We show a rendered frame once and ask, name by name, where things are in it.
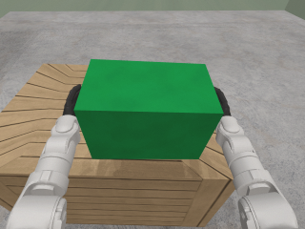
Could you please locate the carton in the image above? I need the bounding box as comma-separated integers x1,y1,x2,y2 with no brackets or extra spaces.
73,59,224,159

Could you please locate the right robot hand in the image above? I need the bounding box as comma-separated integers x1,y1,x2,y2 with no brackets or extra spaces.
213,86,231,116

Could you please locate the left robot hand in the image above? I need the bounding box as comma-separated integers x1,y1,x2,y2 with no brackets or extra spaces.
62,84,82,117

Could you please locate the robot left upper arm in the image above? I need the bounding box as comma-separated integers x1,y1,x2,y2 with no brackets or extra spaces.
9,195,67,229

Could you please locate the robot right upper arm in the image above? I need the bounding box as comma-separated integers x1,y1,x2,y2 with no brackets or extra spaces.
237,192,304,229

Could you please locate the left robot forearm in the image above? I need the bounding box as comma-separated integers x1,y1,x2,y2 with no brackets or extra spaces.
5,114,81,229

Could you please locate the right robot forearm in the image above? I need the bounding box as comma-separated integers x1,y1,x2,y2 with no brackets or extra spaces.
215,115,298,228

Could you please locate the pedestal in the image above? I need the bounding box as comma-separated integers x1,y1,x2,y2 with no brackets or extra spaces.
0,63,235,227

